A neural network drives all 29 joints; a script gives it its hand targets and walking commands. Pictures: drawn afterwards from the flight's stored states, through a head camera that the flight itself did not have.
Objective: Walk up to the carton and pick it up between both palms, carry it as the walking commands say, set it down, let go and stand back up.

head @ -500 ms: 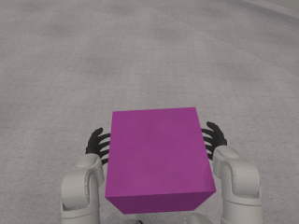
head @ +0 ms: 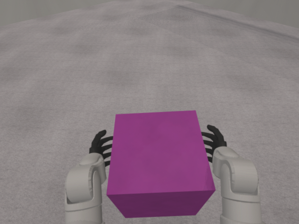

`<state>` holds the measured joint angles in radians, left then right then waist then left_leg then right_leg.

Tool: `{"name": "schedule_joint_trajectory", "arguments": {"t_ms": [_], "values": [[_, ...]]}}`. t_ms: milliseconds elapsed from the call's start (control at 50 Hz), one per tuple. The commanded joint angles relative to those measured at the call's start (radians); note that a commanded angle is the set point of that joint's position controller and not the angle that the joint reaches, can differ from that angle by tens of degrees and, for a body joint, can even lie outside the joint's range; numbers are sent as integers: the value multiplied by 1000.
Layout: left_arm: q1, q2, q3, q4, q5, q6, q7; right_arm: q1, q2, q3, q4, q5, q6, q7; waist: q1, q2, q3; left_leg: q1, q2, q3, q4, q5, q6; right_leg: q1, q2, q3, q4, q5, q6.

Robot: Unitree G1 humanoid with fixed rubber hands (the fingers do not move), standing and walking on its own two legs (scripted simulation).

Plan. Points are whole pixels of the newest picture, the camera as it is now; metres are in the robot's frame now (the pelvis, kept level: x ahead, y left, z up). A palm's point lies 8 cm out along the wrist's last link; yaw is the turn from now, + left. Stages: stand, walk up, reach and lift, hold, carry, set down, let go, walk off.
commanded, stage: carry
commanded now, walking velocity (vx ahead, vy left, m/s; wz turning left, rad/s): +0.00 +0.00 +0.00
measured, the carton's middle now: (158, 167) +0.28 -0.01 +0.01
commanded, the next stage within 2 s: none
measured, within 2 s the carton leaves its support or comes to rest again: neither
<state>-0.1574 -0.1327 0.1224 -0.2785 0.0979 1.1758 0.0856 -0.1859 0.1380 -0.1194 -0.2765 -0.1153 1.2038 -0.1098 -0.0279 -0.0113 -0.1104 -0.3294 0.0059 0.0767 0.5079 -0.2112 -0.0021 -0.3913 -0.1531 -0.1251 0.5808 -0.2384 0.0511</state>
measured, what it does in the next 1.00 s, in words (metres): shifts its weight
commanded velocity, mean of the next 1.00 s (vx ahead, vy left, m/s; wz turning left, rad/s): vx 0.00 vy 0.00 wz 0.00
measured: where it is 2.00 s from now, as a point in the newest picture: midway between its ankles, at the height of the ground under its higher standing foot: outside the picture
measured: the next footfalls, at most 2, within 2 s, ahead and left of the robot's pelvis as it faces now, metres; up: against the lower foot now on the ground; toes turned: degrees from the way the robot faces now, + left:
left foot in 1.12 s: -0.01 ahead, +0.08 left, +0.00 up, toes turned -10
right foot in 1.34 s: -0.04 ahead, -0.14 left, +0.00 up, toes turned +4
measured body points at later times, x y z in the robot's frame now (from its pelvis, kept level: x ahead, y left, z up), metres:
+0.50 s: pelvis -0.07 +0.00 +0.00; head -0.09 -0.02 +0.44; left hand +0.19 +0.17 +0.08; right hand +0.22 -0.14 +0.07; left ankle +0.02 +0.12 -0.73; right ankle +0.04 -0.14 -0.73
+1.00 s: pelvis -0.09 -0.02 -0.01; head -0.12 -0.02 +0.44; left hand +0.18 +0.15 +0.06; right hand +0.20 -0.16 +0.07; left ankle +0.02 +0.12 -0.73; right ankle +0.04 -0.14 -0.73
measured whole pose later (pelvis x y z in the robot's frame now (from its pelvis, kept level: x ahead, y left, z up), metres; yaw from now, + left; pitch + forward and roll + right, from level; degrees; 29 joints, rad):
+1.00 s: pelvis -0.09 -0.02 -0.01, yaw +3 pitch -1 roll +0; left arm -0.20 -0.14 0.14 -0.20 0.12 1.17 0.08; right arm -0.22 0.14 -0.14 -0.21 -0.16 1.20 -0.09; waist -0.01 0.02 -0.06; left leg -0.49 0.05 0.03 0.65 -0.24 0.00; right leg -0.48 -0.06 -0.08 0.64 -0.25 -0.02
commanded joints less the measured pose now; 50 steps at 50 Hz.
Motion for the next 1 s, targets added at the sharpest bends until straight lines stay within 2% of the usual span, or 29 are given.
{"name": "schedule_joint_trajectory", "arguments": {"t_ms": [0,20,60,100,140,220,280,320,400,460,500,560,620,660,740,800,840,880,920,940,960,980], "values": [[-459,-914,-711,-57,-398,19,-250,-482,885,720,-60,433,-3,297,34,139,-212,85,227,-213,-160,208,51,74,7,17,-29,-97,28],[-489,-926,-730,-73,-414,16,-251,-507,896,714,-71,435,-7,296,34,111,-199,47,210,-194,-178,66,45,84,17,8,-26,-73,24],[-528,-937,-758,-108,-448,16,-253,-500,902,696,-82,431,-10,293,34,135,-186,-6,174,-155,-198,-108,36,111,26,-8,-22,-37,15],[-527,-937,-775,-114,-462,21,-254,-467,896,681,-72,415,-8,289,33,153,-185,-33,176,-160,-227,-238,37,109,35,-16,-5,-39,9],[-523,-936,-782,-108,-471,26,-258,-448,891,674,-61,402,-5,286,34,153,-184,-65,186,-167,-245,-321,39,118,41,-18,17,-49,3],[-523,-937,-777,-94,-478,33,-266,-466,884,678,-63,396,2,284,42,136,-173,-128,183,-143,-247,-389,34,149,51,-24,17,-48,-7],[-521,-936,-762,-78,-473,37,-270,-487,883,686,-65,399,9,285,45,119,-163,-146,170,-119,-228,-414,25,150,53,-14,-19,-69,-18],[-519,-935,-750,-69,-467,39,-272,-501,885,694,-67,403,13,285,42,88,-147,-127,152,-98,-192,-403,18,111,45,12,-77,-118,-26],[-520,-933,-731,-65,-459,44,-274,-509,906,715,-79,412,18,282,24,-27,-157,-4,87,-49,-51,-239,12,-18,-6,113,-217,-272,-39],[-498,-930,-716,-49,-446,46,-276,-509,914,725,-82,416,20,278,19,-82,-182,44,66,-47,15,-181,20,-58,-22,137,-257,-324,-39],[-492,-928,-710,-42,-440,46,-275,-518,915,730,-80,422,21,278,18,-72,-180,20,71,-66,4,-211,29,-53,-11,121,-236,-322,-36],[-495,-927,-704,-46,-430,42,-271,-536,915,735,-80,430,21,281,23,1,-170,-75,95,-107,-85,-301,35,10,33,80,-157,-260,-39],[-500,-928,-700,-56,-423,38,-264,-541,913,735,-77,435,21,285,28,41,-183,-115,97,-103,-110,-324,27,65,56,66,-109,-198,-48],[-504,-926,-700,-61,-420,38,-262,-537,913,734,-74,434,20,286,27,35,-186,-108,83,-86,-90,-313,22,59,52,82,-128,-218,-56],[-508,-925,-701,-59,-419,38,-262,-528,914,728,-69,428,18,283,20,-17,-192,-46,51,-64,-4,-261,23,-3,24,125,-196,-299,-64],[-506,-924,-704,-55,-422,39,-264,-521,910,720,-67,423,16,279,15,-29,-196,-25,46,-74,29,-270,37,-36,28,113,-193,-309,-57],[-507,-923,-704,-54,-421,39,-264,-521,904,714,-66,420,15,277,15,4,-186,-65,59,-102,-15,-325,47,-22,52,86,-152,-289,-53],[-510,-924,-701,-53,-418,37,-262,-530,897,707,-65,414,15,276,21,66,-181,-141,83,-130,-97,-380,48,43,91,48,-69,-237,-56],[-505,-923,-677,-19,-397,25,-261,-532,883,681,-25,392,6,278,34,112,-198,-213,101,-122,-137,-397,39,143,125,9,46,-164,-67],[-506,-919,-655,15,-378,11,-262,-525,874,658,17,371,-6,280,40,116,-198,-243,96,-100,-128,-405,32,175,129,6,69,-155,-75],[-508,-912,-627,64,-351,-9,-263,-518,863,627,71,342,-24,282,45,93,-190,-259,77,-72,-90,-418,24,172,118,28,44,-186,-85],[-511,-903,-592,126,-317,-38,-265,-515,853,590,134,308,-51,286,48,32,-172,-245,40,-40,-10,-421,16,117,84,86,-48,-273,-96]]}}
